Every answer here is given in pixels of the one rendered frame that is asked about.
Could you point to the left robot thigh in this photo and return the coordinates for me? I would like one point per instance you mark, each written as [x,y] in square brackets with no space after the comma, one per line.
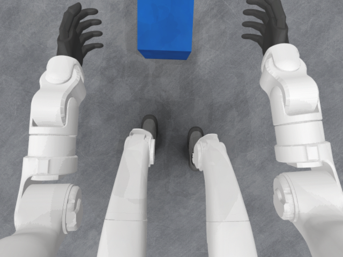
[124,232]

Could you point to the robot right upper arm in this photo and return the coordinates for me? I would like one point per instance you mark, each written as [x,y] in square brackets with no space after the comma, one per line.
[312,201]

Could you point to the right robot foot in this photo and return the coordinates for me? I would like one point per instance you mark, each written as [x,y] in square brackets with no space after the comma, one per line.
[195,133]

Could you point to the carton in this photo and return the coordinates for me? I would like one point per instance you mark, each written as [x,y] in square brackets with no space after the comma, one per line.
[164,28]

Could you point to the robot left forearm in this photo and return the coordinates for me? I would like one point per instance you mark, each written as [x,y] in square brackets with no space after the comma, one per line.
[53,124]

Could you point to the robot right forearm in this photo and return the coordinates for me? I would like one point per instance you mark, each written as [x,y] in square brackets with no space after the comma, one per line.
[295,108]

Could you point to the right robot hand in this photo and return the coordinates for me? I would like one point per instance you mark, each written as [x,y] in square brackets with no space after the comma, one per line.
[274,29]

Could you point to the left robot hand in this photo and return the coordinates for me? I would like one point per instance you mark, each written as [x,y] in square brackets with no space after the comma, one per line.
[71,39]

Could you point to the robot left upper arm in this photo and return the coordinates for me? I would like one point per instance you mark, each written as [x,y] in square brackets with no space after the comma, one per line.
[46,213]

